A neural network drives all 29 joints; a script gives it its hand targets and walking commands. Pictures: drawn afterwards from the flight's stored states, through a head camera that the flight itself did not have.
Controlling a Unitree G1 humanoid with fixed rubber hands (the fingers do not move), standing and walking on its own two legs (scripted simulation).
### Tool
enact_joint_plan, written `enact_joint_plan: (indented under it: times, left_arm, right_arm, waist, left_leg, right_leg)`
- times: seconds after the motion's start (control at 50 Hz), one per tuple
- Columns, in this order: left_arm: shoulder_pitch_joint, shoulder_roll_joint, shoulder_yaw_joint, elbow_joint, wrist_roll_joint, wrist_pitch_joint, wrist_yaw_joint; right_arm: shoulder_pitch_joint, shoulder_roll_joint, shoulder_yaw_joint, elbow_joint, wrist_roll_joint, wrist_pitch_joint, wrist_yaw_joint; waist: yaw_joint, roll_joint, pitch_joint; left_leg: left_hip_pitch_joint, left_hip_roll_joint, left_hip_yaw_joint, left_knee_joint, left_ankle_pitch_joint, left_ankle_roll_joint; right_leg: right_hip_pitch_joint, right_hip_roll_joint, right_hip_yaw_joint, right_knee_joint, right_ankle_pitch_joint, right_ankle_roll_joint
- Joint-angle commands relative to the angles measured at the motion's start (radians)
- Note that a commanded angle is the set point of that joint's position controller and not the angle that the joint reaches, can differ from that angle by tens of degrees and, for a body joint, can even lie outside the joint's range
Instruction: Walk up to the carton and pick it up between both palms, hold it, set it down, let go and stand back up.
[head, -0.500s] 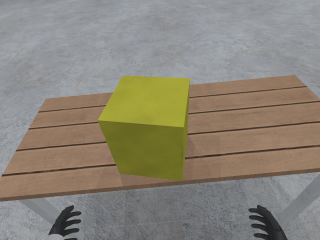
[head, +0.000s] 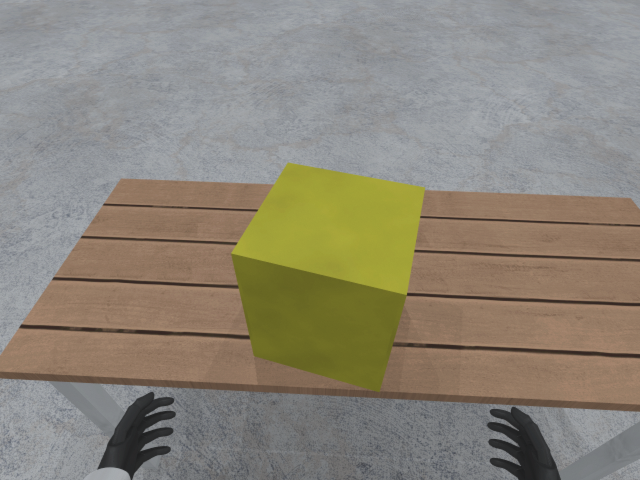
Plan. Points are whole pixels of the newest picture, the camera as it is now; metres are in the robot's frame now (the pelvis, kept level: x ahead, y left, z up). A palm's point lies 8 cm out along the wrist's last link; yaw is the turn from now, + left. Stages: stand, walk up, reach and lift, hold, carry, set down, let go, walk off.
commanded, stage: reach and lift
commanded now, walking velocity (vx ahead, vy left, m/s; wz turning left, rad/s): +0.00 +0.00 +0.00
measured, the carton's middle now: (333, 277) +0.42 +0.01 +0.00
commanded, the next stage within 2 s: none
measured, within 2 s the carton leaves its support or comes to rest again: neither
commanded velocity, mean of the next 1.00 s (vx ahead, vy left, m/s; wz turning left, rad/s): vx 0.00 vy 0.00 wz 0.00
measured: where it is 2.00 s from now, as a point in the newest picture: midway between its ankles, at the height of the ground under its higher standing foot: outside the picture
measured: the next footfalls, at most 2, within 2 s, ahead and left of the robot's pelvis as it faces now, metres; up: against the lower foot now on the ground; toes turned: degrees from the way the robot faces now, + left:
none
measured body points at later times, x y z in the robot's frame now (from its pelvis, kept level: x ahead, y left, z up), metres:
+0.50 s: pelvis +0.04 +0.04 +0.00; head +0.03 +0.05 +0.45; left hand +0.21 +0.27 -0.01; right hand +0.19 -0.17 -0.01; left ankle -0.01 +0.12 -0.74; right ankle +0.03 -0.10 -0.74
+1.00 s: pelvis +0.02 +0.04 +0.00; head -0.01 +0.05 +0.45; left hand +0.24 +0.26 +0.04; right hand +0.23 -0.17 +0.03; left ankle -0.01 +0.12 -0.74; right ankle +0.03 -0.10 -0.74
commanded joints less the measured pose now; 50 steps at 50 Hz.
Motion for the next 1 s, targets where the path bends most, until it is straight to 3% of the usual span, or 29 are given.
enact_joint_plan:
  times: [0.0, 0.02, 0.06, 0.1, 0.12, 0.14, 0.16, 0.24, 0.28, 0.3, 0.36, 0.4, 0.42, 0.46, 0.48, 0.52, 0.56, 0.64, 0.66, 0.72, 0.78, 0.84, 0.86, 0.88, 0.9, 0.92, 0.98]
  left_arm:
    - [-0.052, 0.181, 0.038, -0.196, -0.056, -0.124, -0.005]
    - [-0.043, 0.184, 0.052, -0.202, -0.037, -0.139, -0.013]
    - [-0.007, 0.187, 0.026, -0.231, -0.052, -0.178, -0.019]
    - [0.018, 0.187, 0.016, -0.294, -0.059, -0.204, -0.02]
    - [0.028, 0.189, 0.014, -0.288, -0.059, -0.217, -0.019]
    - [0.044, 0.188, 0.015, -0.306, -0.071, -0.23, -0.024]
    - [0.087, 0.19, 0.021, -0.278, -0.07, -0.245, -0.026]
    - [0.143, 0.156, -0.017, -0.334, -0.075, -0.276, -0.039]
    - [0.163, 0.176, 0.011, -0.292, -0.062, -0.286, -0.06]
    - [0.175, 0.157, -0.02, -0.354, -0.072, -0.302, -0.048]
    - [0.17, 0.161, -0.017, -0.314, -0.078, -0.311, -0.056]
    - [0.159, 0.167, -0.026, -0.376, -0.083, -0.316, -0.058]
    - [0.163, 0.174, -0.028, -0.419, -0.082, -0.335, -0.053]
    - [0.178, 0.153, -0.046, -0.391, -0.106, -0.325, -0.051]
    - [0.176, 0.159, -0.033, -0.38, -0.102, -0.329, -0.055]
    - [0.186, 0.169, -0.02, -0.408, -0.091, -0.332, -0.049]
    - [0.181, 0.166, -0.062, -0.473, -0.112, -0.333, -0.044]
    - [0.142, 0.18, -0.068, -0.47, -0.125, -0.292, -0.029]
    - [0.128, 0.171, -0.079, -0.497, -0.138, -0.285, -0.028]
    - [0.111, 0.178, -0.08, -0.493, -0.155, -0.261, -0.035]
    - [0.031, 0.193, -0.08, -0.539, -0.154, -0.237, -0.022]
    - [-0.025, 0.18, -0.075, -0.533, -0.161, -0.19, -0.015]
    - [-0.06, 0.183, -0.064, -0.546, -0.155, -0.176, -0.007]
    - [-0.064, 0.151, -0.074, -0.509, -0.154, -0.144, -0.01]
    - [-0.066, 0.172, -0.063, -0.513, -0.156, -0.128, -0.015]
    - [-0.108, 0.179, -0.058, -0.51, -0.163, -0.112, -0.022]
    - [-0.167, 0.167, -0.036, -0.52, -0.144, -0.068, -0.022]
  right_arm:
    - [0.019, -0.031, -0.01, -0.143, 0.017, -0.13, -0.025]
    - [0.029, -0.017, 0.014, -0.167, 0.024, -0.147, -0.03]
    - [0.048, -0.036, -0.007, -0.123, 0.019, -0.187, -0.041]
    - [0.056, -0.029, 0.014, -0.192, 0.042, -0.234, -0.048]
    - [0.06, -0.022, 0.017, -0.161, 0.044, -0.242, -0.048]
    - [0.072, -0.017, 0.024, -0.21, 0.042, -0.261, -0.06]
    - [0.106, -0.018, 0.032, -0.188, 0.034, -0.27, -0.058]
    - [0.117, -0.019, 0.024, -0.205, 0.063, -0.322, -0.069]
    - [0.164, 0.014, 0.064, -0.215, 0.074, -0.328, -0.074]
    - [0.158, -0.003, 0.048, -0.214, 0.087, -0.333, -0.072]
    - [0.132, 0.004, 0.048, -0.25, 0.089, -0.336, -0.074]
    - [0.132, 0.001, 0.036, -0.282, 0.088, -0.317, -0.077]
    - [0.145, 0.018, 0.049, -0.313, 0.103, -0.322, -0.07]
    - [0.132, 0.007, 0.044, -0.329, 0.114, -0.327, -0.069]
    - [0.146, 0.014, 0.062, -0.366, 0.111, -0.326, -0.077]
    - [0.166, 0.02, 0.081, -0.339, 0.123, -0.326, -0.075]
    - [0.149, 0.0, 0.041, -0.369, 0.109, -0.314, -0.082]
    - [0.078, -0.009, 0.011, -0.369, 0.119, -0.257, -0.083]
    - [0.078, 0.011, 0.012, -0.367, 0.11, -0.24, -0.088]
    - [0.06, 0.014, 0.04, -0.423, 0.116, -0.199, -0.096]
    - [-0.014, 0.004, 0.039, -0.449, 0.119, -0.15, -0.092]
    - [-0.088, -0.049, -0.015, -0.447, 0.107, -0.09, -0.089]
    - [-0.098, -0.03, 0.0, -0.453, 0.116, -0.067, -0.088]
    - [-0.089, -0.031, 0.004, -0.431, 0.112, -0.049, -0.085]
    - [-0.096, -0.036, 0.007, -0.468, 0.116, -0.03, -0.092]
    - [-0.128, -0.046, 0.009, -0.502, 0.116, -0.012, -0.098]
    - [-0.17, -0.052, 0.003, -0.51, 0.127, 0.037, -0.102]
  waist:
    - [-0.023, 0.056, -0.09]
    - [-0.009, 0.075, -0.072]
    - [-0.029, 0.092, -0.104]
    - [-0.023, 0.1, -0.155]
    - [-0.018, 0.136, -0.121]
    - [-0.017, 0.096, -0.146]
    - [-0.025, 0.091, -0.128]
    - [-0.037, 0.12, -0.128]
    - [-0.027, 0.108, -0.09]
    - [-0.033, 0.133, -0.098]
    - [-0.021, 0.126, -0.04]
    - [-0.028, 0.123, -0.016]
    - [-0.022, 0.132, -0.034]
    - [-0.019, 0.133, -0.063]
    - [-0.017, 0.102, -0.036]
    - [-0.001, 0.148, -0.034]
    - [-0.023, 0.173, -0.011]
    - [-0.021, 0.2, -0.007]
    - [-0.035, 0.189, -0.022]
    - [-0.032, 0.136, -0.042]
    - [-0.027, 0.171, -0.032]
    - [-0.038, 0.141, -0.029]
    - [-0.035, 0.148, -0.018]
    - [-0.048, 0.17, -0.006]
    - [-0.037, 0.115, -0.036]
    - [-0.059, 0.074, -0.037]
    - [-0.047, 0.099, -0.04]
  left_leg:
    - [-0.103, -0.016, 0.027, -0.101, 0.164, -0.021]
    - [-0.096, -0.023, 0.029, -0.095, 0.157, -0.022]
    - [-0.089, -0.014, 0.01, -0.086, 0.233, -0.033]
    - [-0.062, -0.016, 0.007, -0.073, 0.313, -0.038]
    - [-0.086, -0.012, 0.004, -0.079, 0.318, -0.047]
    - [-0.074, -0.022, 0.01, -0.06, 0.345, -0.045]
    - [-0.057, -0.017, -0.003, -0.061, 0.356, -0.043]
    - [-0.031, -0.013, -0.025, -0.05, 0.496, -0.073]
    - [-0.01, -0.028, -0.024, -0.036, 0.482, -0.066]
    - [0.0, -0.015, -0.043, -0.042, 0.521, -0.082]
    - [-0.035, -0.017, -0.042, -0.042, 0.485, -0.077]
    - [-0.016, -0.006, -0.057, -0.049, 0.446, -0.075]
    - [-0.03, 0.005, -0.062, -0.045, 0.464, -0.075]
    - [-0.036, 0.014, -0.062, -0.036, 0.502, -0.082]
    - [-0.039, -0.002, -0.052, -0.038, 0.508, -0.073]
    - [-0.025, 0.004, -0.061, -0.033, 0.541, -0.087]
    - [-0.019, 0.017, -0.085, -0.041, 0.531, -0.098]
    - [-0.046, 0.035, -0.092, -0.062, 0.461, -0.095]
    - [-0.036, 0.033, -0.098, -0.052, 0.459, -0.093]
    - [-0.053, 0.036, -0.091, -0.053, 0.419, -0.077]
    - [-0.107, 0.047, -0.102, -0.08, 0.355, -0.071]
    - [-0.105, 0.055, -0.106, -0.103, 0.305, -0.066]
    - [-0.133, 0.041, -0.103, -0.112, 0.22, -0.062]
    - [-0.137, 0.055, -0.113, -0.121, 0.252, -0.064]
    - [-0.108, 0.029, -0.085, -0.102, 0.234, -0.054]
    - [-0.111, 0.032, -0.078, -0.104, 0.205, -0.041]
    - [-0.121, 0.031, -0.079, -0.126, 0.164, -0.03]
  right_leg:
    - [0.064, -0.054, 0.045, -0.119, 0.139, 0.037]
    - [0.042, -0.064, 0.058, -0.134, 0.13, 0.036]
    - [0.091, -0.044, 0.043, -0.116, 0.179, 0.021]
    - [0.114, -0.033, 0.034, -0.108, 0.225, 0.017]
    - [0.122, -0.031, 0.034, -0.102, 0.214, 0.011]
    - [0.127, -0.026, 0.038, -0.11, 0.245, 0.014]
    - [0.111, -0.029, 0.039, -0.109, 0.263, 0.014]
    - [0.125, 0.007, 0.011, -0.102, 0.305, -0.001]
    - [0.115, 0.0, 0.03, -0.124, 0.289, -0.001]
    - [0.102, 0.011, 0.016, -0.121, 0.277, -0.014]
    - [0.11, 0.001, 0.027, -0.128, 0.226, -0.024]
    - [0.097, 0.0, 0.023, -0.141, 0.204, -0.027]
    - [0.099, 0.007, 0.021, -0.127, 0.192, -0.028]
    - [0.082, 0.011, 0.023, -0.119, 0.218, -0.037]
    - [0.108, 0.005, 0.028, -0.123, 0.229, -0.027]
    - [0.09, 0.008, 0.033, -0.125, 0.215, -0.032]
    - [0.08, 0.015, 0.023, -0.129, 0.171, -0.045]
    - [0.062, 0.009, 0.022, -0.126, 0.116, -0.049]
    - [0.079, -0.001, 0.033, -0.129, 0.114, -0.049]
    - [0.088, -0.004, 0.037, -0.129, 0.133, -0.042]
    - [0.104, -0.007, 0.038, -0.104, 0.105, -0.036]
    - [0.109, 0.001, 0.029, -0.109, 0.088, -0.033]
    - [0.111, -0.011, 0.036, -0.116, 0.075, -0.038]
    - [0.129, -0.001, 0.034, -0.108, 0.085, -0.038]
    - [0.114, -0.02, 0.045, -0.128, 0.098, -0.039]
    - [0.124, -0.019, 0.044, -0.13, 0.099, -0.038]
    - [0.117, -0.02, 0.046, -0.127, 0.108, -0.03]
